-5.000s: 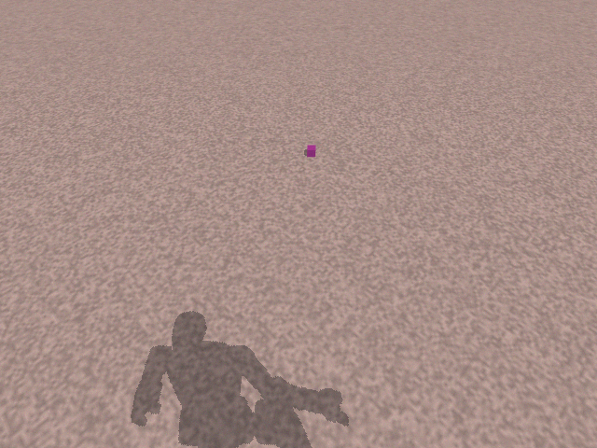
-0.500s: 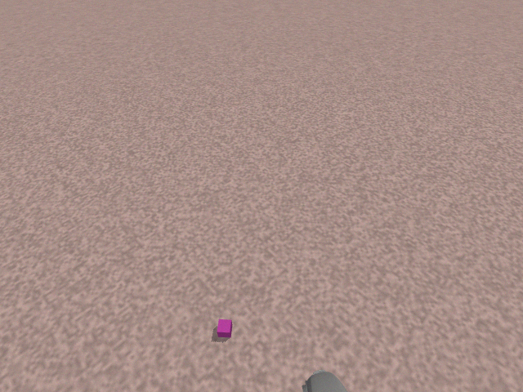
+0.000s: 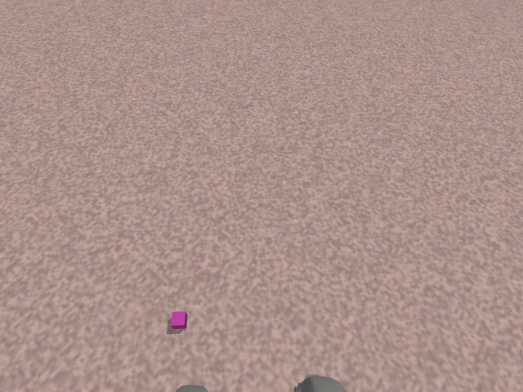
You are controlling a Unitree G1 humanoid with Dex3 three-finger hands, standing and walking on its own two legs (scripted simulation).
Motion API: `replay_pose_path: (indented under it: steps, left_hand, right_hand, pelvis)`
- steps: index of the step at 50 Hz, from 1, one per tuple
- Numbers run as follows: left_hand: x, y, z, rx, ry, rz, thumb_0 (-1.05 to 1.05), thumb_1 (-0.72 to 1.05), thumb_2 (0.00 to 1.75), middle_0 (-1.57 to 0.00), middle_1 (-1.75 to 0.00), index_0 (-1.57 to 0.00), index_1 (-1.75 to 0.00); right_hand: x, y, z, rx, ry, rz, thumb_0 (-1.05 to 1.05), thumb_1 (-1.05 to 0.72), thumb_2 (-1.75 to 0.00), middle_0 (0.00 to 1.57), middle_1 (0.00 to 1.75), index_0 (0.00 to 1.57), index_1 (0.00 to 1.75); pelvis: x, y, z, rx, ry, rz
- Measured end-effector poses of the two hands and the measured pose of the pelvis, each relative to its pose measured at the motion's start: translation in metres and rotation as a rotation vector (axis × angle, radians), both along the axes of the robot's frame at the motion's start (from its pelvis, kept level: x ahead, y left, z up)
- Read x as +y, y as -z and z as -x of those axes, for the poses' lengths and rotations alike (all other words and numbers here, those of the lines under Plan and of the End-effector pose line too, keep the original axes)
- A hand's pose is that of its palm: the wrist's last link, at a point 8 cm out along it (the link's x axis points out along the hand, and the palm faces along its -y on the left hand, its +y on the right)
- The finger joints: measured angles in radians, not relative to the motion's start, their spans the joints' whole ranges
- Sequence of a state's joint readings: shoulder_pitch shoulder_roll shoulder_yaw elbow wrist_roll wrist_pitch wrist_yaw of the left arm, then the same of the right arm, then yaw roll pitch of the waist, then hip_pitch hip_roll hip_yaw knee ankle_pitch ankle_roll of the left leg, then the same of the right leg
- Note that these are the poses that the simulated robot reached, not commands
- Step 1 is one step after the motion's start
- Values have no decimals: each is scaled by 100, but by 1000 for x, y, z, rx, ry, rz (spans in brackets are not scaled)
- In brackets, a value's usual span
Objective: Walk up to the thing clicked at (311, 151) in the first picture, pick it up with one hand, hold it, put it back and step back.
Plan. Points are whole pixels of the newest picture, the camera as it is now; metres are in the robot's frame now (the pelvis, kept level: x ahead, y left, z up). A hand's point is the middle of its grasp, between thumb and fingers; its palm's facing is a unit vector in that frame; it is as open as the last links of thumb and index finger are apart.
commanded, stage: walk up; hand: left
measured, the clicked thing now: (179, 320) +0.41 +0.28 -0.71
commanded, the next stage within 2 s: none
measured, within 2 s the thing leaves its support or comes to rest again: neither
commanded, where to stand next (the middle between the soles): +0.04 +0.01 m, yaw +3 degrees
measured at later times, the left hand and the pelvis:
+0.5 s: hand (105, 390) +0.15 +0.25 -0.13, palm faces +0.00 -0.90 -0.43, open 7.3 cm; pelvis +0.03 -0.02 +0.01, yaw +0 degrees
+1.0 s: hand out of the picture +0.00 +0.28 -0.12, palm faces +0.11 -0.90 -0.43, open 7.4 cm; pelvis -0.03 -0.01 +0.02, yaw +6 degrees
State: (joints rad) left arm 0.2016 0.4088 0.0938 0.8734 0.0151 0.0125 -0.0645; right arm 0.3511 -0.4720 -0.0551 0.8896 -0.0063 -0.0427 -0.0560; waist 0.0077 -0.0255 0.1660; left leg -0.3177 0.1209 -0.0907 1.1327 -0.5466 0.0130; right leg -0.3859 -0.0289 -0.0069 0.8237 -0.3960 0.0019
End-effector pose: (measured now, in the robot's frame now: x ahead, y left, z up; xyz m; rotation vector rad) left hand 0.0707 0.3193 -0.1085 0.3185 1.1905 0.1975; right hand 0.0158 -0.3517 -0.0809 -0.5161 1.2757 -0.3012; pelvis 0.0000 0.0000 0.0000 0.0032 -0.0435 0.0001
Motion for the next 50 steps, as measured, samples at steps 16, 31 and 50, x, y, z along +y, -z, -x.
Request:
replay_pose_path:
  steps: [16,31,50]
  left_hand:
    - [-6,-13,-77,-61,-26,-83,1,91,89,-21,-30,-21,-30]
    - [-45,-22,-21,-46,5,-125,0,91,89,-21,-30,-21,-30]
    - [0,-30,87,17,-147,-93,1,91,89,-21,-30,-20,-30]
  right_hand:
    - [59,35,-144,-161,-86,-219,1,-90,-90,20,30,21,30]
    - [8,35,-122,-184,-51,-197,1,-90,-90,20,30,20,30]
    - [41,15,-41,-74,-111,-199,1,-90,-90,20,30,20,30]
  pelvis:
    - [-3,-1,-54,-7,-9,-13]
    - [-36,0,-9,-16,-20,4]
    - [-10,-19,25,-15,-102,-31]
